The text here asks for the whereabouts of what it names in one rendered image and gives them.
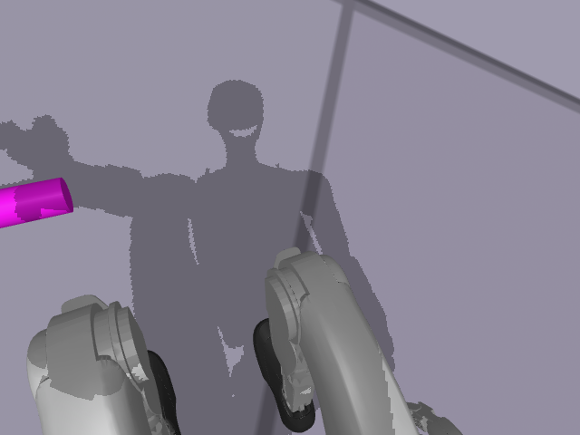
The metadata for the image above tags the left robot foot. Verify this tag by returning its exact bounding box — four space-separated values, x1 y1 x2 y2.
147 350 181 435

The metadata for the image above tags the right robot foot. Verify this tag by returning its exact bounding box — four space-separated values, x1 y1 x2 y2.
253 318 315 433

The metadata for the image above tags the right robot hand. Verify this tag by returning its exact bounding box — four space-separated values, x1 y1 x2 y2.
406 401 463 435

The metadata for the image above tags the bottle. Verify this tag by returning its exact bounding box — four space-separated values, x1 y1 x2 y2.
0 178 73 228

